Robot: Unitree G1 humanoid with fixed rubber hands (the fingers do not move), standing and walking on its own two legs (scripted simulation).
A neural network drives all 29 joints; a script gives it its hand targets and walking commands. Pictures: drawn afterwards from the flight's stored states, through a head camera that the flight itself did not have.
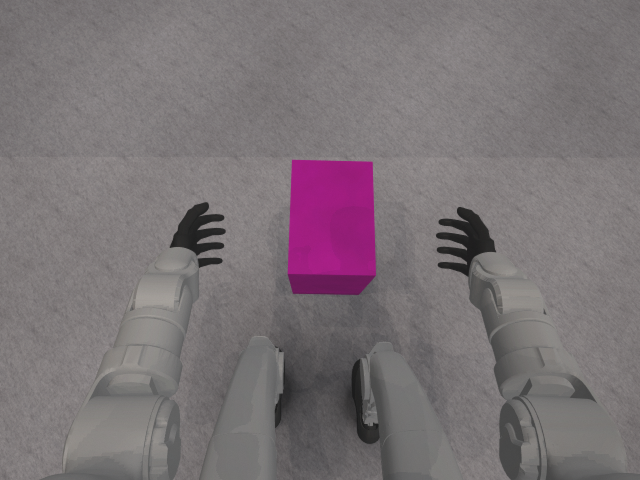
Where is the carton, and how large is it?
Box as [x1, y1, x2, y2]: [288, 160, 375, 294]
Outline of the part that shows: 292,160 288,252 288,276 293,293 358,294 375,275 372,162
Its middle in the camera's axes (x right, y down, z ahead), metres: +0.03 +0.00 +1.00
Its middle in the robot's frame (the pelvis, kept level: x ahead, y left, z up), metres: +0.53 -0.03 -0.54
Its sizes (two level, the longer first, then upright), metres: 0.269 0.188 0.293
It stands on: the floor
